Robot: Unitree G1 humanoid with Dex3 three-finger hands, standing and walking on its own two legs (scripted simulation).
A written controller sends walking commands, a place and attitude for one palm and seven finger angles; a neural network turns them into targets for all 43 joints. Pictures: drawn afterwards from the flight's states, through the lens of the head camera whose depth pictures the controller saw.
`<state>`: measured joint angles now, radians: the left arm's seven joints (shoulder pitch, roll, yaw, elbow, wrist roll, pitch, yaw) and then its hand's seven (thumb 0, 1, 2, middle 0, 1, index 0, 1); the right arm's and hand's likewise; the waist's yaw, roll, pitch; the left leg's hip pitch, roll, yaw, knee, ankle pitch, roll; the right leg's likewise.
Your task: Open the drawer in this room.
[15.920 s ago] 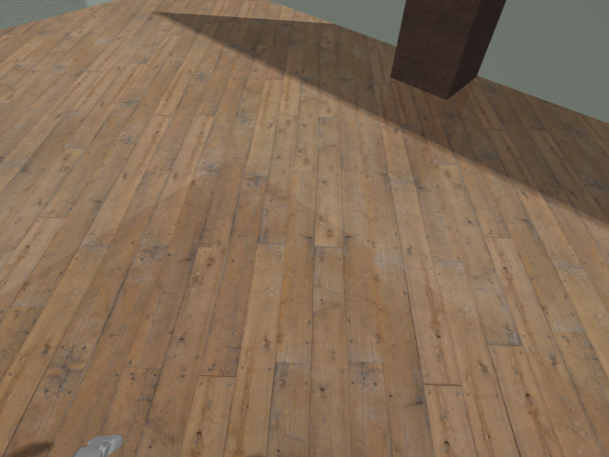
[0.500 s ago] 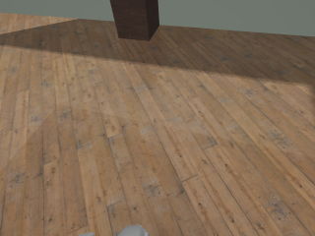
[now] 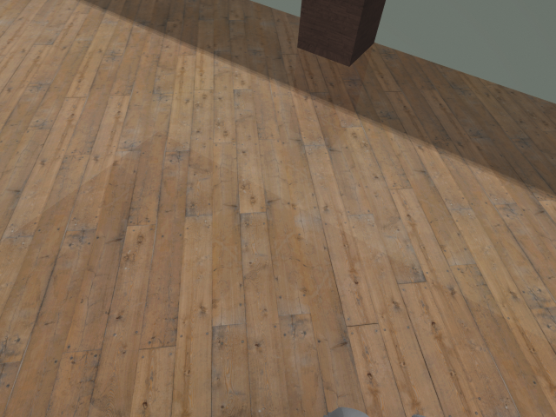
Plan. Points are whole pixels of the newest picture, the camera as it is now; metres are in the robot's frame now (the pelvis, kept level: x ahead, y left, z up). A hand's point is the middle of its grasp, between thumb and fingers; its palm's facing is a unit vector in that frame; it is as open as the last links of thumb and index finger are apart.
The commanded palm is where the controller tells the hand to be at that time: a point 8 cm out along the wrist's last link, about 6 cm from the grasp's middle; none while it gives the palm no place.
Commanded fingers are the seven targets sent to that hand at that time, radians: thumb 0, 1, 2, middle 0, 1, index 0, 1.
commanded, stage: turn or walk to find it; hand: left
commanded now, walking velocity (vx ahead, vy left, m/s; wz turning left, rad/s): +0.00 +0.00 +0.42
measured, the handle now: out of the picture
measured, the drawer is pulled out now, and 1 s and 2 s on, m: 0.00 0.00 0.00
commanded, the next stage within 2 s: stand and wait in 0.66 s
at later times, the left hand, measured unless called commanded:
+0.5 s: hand out of the picture +0.02 +0.16 -0.15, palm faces +0.22 -0.94 -0.25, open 7.3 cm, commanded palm none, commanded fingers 0.00 0.90 0.90 -0.20 -0.30 -0.20 -0.30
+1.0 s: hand out of the picture -0.04 +0.20 -0.17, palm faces +0.28 -0.94 -0.18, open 7.3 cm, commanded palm none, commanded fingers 0.00 0.90 0.90 -0.20 -0.30 -0.20 -0.30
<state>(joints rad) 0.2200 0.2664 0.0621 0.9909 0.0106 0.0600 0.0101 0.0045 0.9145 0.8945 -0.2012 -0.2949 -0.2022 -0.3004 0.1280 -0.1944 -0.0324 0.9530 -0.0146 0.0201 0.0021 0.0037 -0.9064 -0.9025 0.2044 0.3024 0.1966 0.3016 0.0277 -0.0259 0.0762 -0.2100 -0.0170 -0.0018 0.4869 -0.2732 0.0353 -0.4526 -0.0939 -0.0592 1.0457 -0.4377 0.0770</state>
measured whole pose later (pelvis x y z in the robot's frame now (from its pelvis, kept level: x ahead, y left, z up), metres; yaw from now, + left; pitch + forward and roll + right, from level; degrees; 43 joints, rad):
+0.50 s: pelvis -0.01 -0.04 +0.00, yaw +13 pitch -1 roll +2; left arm 0.20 0.16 0.02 0.92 0.02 0.01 0.02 0.00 0.91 0.89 -0.21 -0.30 -0.21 -0.30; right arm 0.24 -0.25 -0.08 1.00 -0.02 0.08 0.02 0.01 -0.91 -0.90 0.20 0.30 0.19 0.30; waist -0.03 0.03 0.08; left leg -0.44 0.02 -0.02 1.05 -0.42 -0.06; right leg -0.22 -0.10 -0.19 0.51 -0.28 -0.02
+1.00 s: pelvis +0.00 +0.02 +0.00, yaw +13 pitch -1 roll +0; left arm 0.28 0.20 0.05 1.06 0.03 0.05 -0.02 0.00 0.91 0.89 -0.20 -0.29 -0.20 -0.30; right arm 0.25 -0.17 -0.04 1.02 -0.02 -0.05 -0.01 0.00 -0.93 -0.90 0.21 0.30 0.20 0.30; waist 0.02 -0.02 0.02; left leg -0.06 0.02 0.15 0.36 -0.28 0.03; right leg -0.47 -0.09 -0.06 1.01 -0.33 0.04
